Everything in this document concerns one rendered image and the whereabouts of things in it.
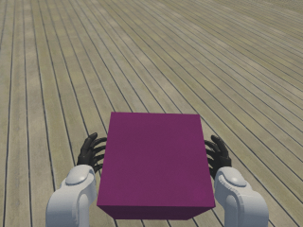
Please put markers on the robot right forearm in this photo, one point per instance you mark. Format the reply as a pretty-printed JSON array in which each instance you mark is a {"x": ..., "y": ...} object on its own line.
[{"x": 243, "y": 207}]

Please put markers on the left robot hand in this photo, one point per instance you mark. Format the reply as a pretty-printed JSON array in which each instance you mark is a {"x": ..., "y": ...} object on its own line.
[{"x": 87, "y": 152}]

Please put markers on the robot left forearm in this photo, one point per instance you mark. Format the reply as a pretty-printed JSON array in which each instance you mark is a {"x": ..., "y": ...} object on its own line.
[{"x": 69, "y": 205}]

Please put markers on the carton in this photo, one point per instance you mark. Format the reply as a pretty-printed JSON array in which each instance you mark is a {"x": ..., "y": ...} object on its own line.
[{"x": 155, "y": 167}]

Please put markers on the right robot hand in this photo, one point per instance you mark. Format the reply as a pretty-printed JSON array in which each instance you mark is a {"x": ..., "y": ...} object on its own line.
[{"x": 220, "y": 155}]

